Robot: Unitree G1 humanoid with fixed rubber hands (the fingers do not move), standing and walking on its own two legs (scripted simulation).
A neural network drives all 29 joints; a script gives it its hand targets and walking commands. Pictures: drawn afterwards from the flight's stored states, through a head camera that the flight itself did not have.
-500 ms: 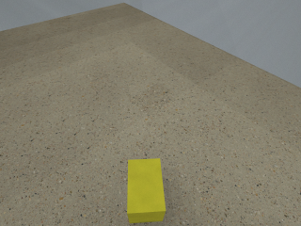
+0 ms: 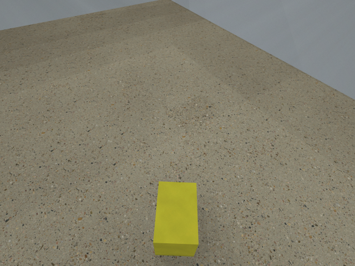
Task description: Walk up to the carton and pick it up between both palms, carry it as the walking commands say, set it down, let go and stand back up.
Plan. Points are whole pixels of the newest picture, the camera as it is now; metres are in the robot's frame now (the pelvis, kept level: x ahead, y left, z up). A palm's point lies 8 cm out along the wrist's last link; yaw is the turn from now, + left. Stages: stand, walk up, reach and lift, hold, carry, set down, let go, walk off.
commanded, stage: walk up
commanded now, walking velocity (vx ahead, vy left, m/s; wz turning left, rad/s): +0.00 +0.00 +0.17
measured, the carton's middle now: (176, 218) +0.46 -0.01 -0.66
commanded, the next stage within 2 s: stand in 1.46 s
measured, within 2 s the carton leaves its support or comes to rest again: neither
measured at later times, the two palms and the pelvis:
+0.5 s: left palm out of the picture -0.01 +0.25 -0.14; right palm out of the picture +0.07 -0.25 -0.12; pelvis -0.01 +0.00 +0.00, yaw +4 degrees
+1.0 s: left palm out of the picture +0.04 +0.22 -0.13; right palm out of the picture -0.01 -0.30 -0.12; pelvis -0.01 -0.04 +0.01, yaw +5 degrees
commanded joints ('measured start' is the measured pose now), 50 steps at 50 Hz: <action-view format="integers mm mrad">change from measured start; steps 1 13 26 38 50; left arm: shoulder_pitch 65 64 10 -21 30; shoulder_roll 108 97 127 91 48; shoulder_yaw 19 22 45 43 0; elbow -27 -80 -95 -112 -105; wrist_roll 3 9 11 7 -2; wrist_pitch -2 11 1 60 3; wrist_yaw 2 -5 0 -41 -40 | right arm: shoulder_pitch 37 40 81 135 113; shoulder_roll -94 -154 -51 -158 -166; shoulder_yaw -17 -33 -16 -31 -64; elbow -36 -82 -109 -76 -81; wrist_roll -1 -12 24 12 -7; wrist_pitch -5 -6 15 -36 -6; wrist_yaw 0 -5 7 -40 4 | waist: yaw -2 16 -32 -27 9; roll -11 127 -150 157 220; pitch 17 24 -8 -11 -15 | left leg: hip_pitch -114 -185 -71 124 -26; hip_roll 53 152 22 315 189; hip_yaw -9 -218 112 -137 -2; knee -40 -180 101 -197 -164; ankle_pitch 178 132 -136 531 228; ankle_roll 29 78 -9 166 87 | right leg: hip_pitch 74 75 53 -345 106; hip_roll -135 -28 -233 3 39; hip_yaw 142 100 106 221 95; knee -133 20 -63 654 -113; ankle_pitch -48 -71 309 -99 64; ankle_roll -21 -7 -87 70 54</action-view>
